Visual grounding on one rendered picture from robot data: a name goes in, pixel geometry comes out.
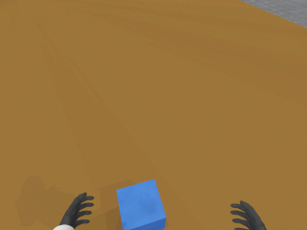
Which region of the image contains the carton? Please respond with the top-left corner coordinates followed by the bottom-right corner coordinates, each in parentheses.
top-left (116, 179), bottom-right (167, 230)

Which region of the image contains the robot right hand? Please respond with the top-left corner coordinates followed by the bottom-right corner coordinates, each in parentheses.
top-left (230, 200), bottom-right (267, 230)

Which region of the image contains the robot left hand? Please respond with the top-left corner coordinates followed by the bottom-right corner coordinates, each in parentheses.
top-left (59, 193), bottom-right (94, 229)

